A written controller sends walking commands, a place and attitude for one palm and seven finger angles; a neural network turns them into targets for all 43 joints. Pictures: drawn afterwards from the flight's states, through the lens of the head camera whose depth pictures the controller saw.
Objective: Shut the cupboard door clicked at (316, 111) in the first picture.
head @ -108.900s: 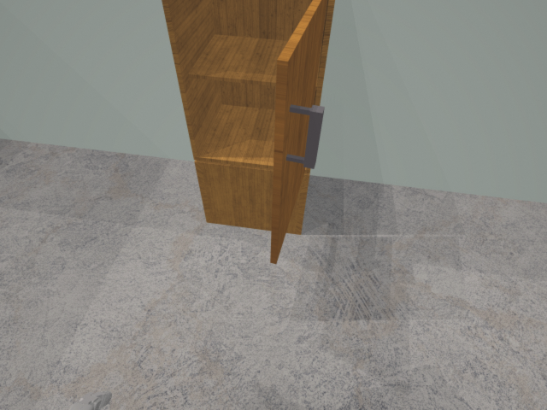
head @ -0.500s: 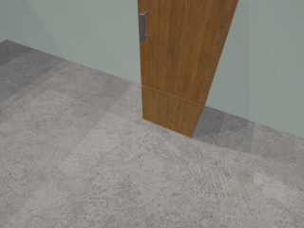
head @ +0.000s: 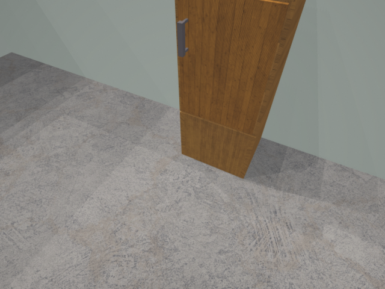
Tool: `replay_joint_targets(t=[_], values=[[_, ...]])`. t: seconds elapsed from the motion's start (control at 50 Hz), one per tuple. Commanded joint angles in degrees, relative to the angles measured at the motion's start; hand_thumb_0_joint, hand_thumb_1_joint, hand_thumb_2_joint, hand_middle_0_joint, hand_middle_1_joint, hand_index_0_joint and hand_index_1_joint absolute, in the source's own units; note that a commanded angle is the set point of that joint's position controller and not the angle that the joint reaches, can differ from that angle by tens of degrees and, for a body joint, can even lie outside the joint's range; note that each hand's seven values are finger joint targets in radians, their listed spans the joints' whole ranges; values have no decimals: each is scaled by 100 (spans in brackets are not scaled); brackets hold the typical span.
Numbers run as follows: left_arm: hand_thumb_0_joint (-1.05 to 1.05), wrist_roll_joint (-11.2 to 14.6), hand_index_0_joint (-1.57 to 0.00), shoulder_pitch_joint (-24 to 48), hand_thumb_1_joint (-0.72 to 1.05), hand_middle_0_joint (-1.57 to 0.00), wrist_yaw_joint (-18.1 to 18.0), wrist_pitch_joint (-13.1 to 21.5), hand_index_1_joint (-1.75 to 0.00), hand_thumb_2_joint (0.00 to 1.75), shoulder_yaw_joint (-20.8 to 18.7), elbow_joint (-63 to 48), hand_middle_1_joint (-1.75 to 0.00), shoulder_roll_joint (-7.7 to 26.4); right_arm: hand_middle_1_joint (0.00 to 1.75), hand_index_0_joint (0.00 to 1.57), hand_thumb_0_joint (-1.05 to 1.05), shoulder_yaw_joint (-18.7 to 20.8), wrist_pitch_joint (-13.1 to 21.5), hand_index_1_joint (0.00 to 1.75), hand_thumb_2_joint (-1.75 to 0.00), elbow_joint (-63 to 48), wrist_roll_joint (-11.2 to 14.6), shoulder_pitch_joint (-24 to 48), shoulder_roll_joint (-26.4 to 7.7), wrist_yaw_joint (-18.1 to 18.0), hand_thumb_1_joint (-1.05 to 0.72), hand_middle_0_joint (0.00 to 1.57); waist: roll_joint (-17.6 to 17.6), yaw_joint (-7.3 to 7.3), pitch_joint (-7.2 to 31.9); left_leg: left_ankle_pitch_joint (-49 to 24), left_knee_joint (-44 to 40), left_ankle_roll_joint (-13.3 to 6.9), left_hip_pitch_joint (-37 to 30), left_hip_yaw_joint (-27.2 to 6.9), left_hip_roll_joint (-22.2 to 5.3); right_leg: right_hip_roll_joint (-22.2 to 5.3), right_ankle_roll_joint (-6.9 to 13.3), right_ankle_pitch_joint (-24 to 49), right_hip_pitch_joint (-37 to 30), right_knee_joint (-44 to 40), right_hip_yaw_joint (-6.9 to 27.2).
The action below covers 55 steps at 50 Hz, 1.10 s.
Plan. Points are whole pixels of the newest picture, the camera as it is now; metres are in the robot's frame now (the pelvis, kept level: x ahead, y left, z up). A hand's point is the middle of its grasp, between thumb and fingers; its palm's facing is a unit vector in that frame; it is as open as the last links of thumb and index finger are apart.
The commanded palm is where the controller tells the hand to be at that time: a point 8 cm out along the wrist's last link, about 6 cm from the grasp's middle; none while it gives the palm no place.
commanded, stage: walk to a spot facing it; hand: left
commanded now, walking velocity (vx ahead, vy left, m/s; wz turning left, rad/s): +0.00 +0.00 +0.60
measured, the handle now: (183, 37) +1.02 +0.09 +0.06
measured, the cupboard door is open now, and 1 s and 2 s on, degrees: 0 0 0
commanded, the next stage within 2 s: turn to face it in 1.46 s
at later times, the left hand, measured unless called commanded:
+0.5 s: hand out of the picture +0.00 +0.25 -0.19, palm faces +0.25 -0.94 -0.23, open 7.4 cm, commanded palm none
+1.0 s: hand out of the picture +0.00 +0.18 -0.15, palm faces +0.56 -0.78 -0.27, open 7.4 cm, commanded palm none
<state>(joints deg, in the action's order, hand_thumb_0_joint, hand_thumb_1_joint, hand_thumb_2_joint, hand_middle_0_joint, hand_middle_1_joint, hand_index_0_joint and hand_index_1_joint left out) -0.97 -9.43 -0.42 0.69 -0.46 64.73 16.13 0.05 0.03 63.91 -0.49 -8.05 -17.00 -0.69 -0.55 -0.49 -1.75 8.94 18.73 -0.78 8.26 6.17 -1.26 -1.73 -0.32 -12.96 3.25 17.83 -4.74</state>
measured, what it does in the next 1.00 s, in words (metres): steps on the spot, turning left: right foot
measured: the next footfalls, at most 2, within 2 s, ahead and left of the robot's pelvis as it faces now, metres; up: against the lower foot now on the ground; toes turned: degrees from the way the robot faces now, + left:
right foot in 0.80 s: +0.13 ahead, -0.08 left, +0.00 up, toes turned +25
left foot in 1.32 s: +0.16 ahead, +0.22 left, +0.00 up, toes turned +57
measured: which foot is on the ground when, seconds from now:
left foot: down 0.00-0.80, up 0.82-1.00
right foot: down 0.00-0.34, up 0.36-0.78, down 0.80-1.00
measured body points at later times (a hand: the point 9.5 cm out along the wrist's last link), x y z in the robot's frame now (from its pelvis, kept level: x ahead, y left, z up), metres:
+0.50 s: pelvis -0.02 +0.04 -0.02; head +0.03 +0.06 +0.43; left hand -0.01 +0.30 -0.17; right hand +0.07 -0.20 -0.16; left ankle +0.00 +0.12 -0.75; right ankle -0.02 -0.12 -0.67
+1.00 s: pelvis +0.08 +0.00 +0.00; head +0.11 -0.02 +0.45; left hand -0.02 +0.23 -0.13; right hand +0.26 -0.20 -0.16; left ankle +0.01 +0.14 -0.64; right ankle +0.10 -0.10 -0.75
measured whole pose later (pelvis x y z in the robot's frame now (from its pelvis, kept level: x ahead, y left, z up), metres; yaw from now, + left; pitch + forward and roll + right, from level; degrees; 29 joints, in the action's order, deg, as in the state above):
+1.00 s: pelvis +0.08 +0.00 +0.00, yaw +36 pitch +0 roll +2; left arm -1.5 -17.2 -0.6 2.3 -2.6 54.0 9.5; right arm 5.3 -2.1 54.8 -1.9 -14.9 -15.6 1.7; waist -2.2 -2.5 -1.4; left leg 11.8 69.3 1.3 36.1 -0.8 -1.0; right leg -3.8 0.9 -15.9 6.9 22.3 -9.4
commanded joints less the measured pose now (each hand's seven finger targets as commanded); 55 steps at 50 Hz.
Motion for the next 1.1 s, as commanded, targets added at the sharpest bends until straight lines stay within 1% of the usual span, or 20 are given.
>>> replay_joint_targets(t=[0.0,0.1,0.2,0.28,0.3,0.32,0.34,0.4,0.48,0.66,0.7,0.74,0.76,0.78,0.8,0.82,0.84,0.88,0.98,1.08], values=[[0,33,-20,-259,90,-20,-105,-11,-30,90,-179,-234,-30,623,30,20,0,115,17,30,-90,-301,-19,-149,-477,-31,-90,20,66,15,244,-1375,89,7,-89,-762,-628,-740,134,1369,220,71,330],[0,5,-20,-502,90,-20,-159,-135,-30,90,-350,-455,-30,800,30,20,0,201,-130,30,-90,-515,-21,-220,-356,-1,-90,20,411,116,149,-1090,1051,108,773,-608,-306,-1192,423,1683,31,413,352],[0,-113,-20,-282,90,-20,-223,-145,-30,90,-470,-867,-30,844,30,20,0,370,-280,30,-90,-903,-23,-163,-174,30,-90,20,1031,87,-334,2178,3688,189,1743,-542,-249,-2286,1245,2445,468,226,489],[0,-58,-20,15,90,-20,-166,-153,-30,90,-539,-1154,-30,807,30,20,0,380,-216,30,-90,-940,-34,-861,-124,127,-90,20,477,-313,-70,409,1433,176,647,-282,-216,-1687,428,2246,761,1728,-467],[0,10,-20,-219,90,-20,-139,-199,-30,90,-510,-1220,-30,579,30,20,0,434,-157,30,-90,-905,-94,-1214,-477,115,-90,20,-938,-388,106,-1265,534,-98,134,-1378,-699,-1075,7,724,1472,2927,-699],[0,47,-20,-219,90,-20,-125,-249,-30,90,-423,-1414,-30,220,30,20,0,578,-127,30,-90,-874,-114,-1469,-997,42,-90,20,-2340,-436,175,-2977,-46,-784,-121,-3275,-1909,-281,-363,-2580,2530,4199,-436],[0,3,-20,-38,90,-20,-147,-306,-30,90,-434,-1530,-30,330,30,20,0,598,-160,30,-90,-815,-114,-1617,-1104,-9,-90,20,-1695,-500,456,-2012,-151,-1034,-6,-3327,-2081,-279,-176,-2545,2461,4742,371],[0,-49,-20,139,90,-20,-65,-289,-30,90,-520,-1472,-30,267,30,20,0,513,-115,30,-90,-1131,-161,-942,-725,-77,-90,20,-795,-223,154,1094,-497,-656,664,-3083,-1461,-397,-181,-1211,2797,4951,661],[0,-52,-20,-25,90,-20,39,-133,-30,90,-494,-1436,-30,141,30,20,0,480,11,30,-90,-1130,-134,-1054,-563,-107,-90,20,-309,-173,474,1291,-497,-740,48,-2849,-1111,-256,-236,-720,2925,4317,604],[0,-66,-20,341,90,-20,120,-49,-30,90,-458,-1784,-30,129,30,20,0,603,2,30,-90,-1078,-158,-1170,-664,-22,-90,20,-911,-251,3,2571,-700,-971,474,-3391,-888,11,-233,-961,2620,2692,417],[0,-58,-20,56,90,-20,122,-40,-30,90,-473,-1744,-30,156,30,20,0,623,-7,30,-90,-1138,-161,-929,-661,-6,-90,20,-974,-69,55,2575,-587,-919,961,-3373,-745,154,-198,-885,1812,2075,361],[0,-66,-20,-818,90,-20,124,-23,-30,90,-548,-1476,-30,259,30,20,0,629,-32,30,-90,-1269,-127,-459,-604,-5,-90,20,-603,408,109,2859,-53,-667,2268,-2929,-305,316,-165,-520,19,1148,171],[0,-119,-20,-1349,90,-20,73,32,-30,90,-636,-1363,-30,535,30,20,0,597,-26,30,-90,-1362,-74,-305,-355,14,-90,20,221,675,123,2900,1026,-382,3347,-2372,150,-259,-10,-1267,-1047,249,854],[0,-196,-20,-1585,90,-20,-37,88,-30,90,-717,-1398,-30,1176,30,20,0,484,25,30,-90,-1506,14,-428,162,46,-90,20,2187,766,397,2582,3264,48,4368,-1043,877,-2202,515,-3013,-1618,-915,3347],[0,-70,-20,-1218,90,-20,-88,60,-30,90,-638,-1478,-30,1011,30,20,0,570,22,30,-90,-1532,-122,-231,-202,80,-90,20,1366,488,-248,2140,4503,37,4095,-1271,388,-2737,676,-3626,-75,-1318,3747],[0,-31,-20,-553,90,-20,-63,56,-30,90,-632,-1652,-30,884,30,20,0,594,-18,30,-90,-1524,-163,-487,-102,128,-90,20,807,67,-381,1584,4885,71,3898,-1253,291,-2518,657,-2854,372,-1207,3015],[0,-50,-20,-391,90,-20,-44,141,-30,90,-600,-1711,-30,801,30,20,0,580,-74,30,-90,-1407,-184,-722,17,193,-90,20,769,-107,-251,1192,5335,113,3582,-1116,99,-2313,599,-3311,817,-1230,2801],[0,-31,-20,-163,90,-20,-39,241,-30,90,-481,-1649,-30,272,30,20,0,576,-123,30,-90,-1237,-199,-840,30,278,-90,20,1021,-296,-494,468,5435,212,3416,-949,-137,-1683,283,-1836,1014,-1078,1313],[0,-35,-20,-1459,90,-20,-71,401,-30,90,-406,-1146,-30,54,30,20,0,476,-94,30,-90,-1357,-114,-289,195,327,-90,20,912,77,-277,88,5022,214,3731,-521,-97,-1375,95,2320,-431,-364,-97],[0,-85,-20,-1944,90,-20,-117,417,-30,90,-390,-961,-30,69,30,20,0,374,-123,30,-90,-1591,-105,401,295,367,-90,20,953,229,-250,283,4201,107,3811,-242,-205,-1616,247,3331,-1062,-167,-492]])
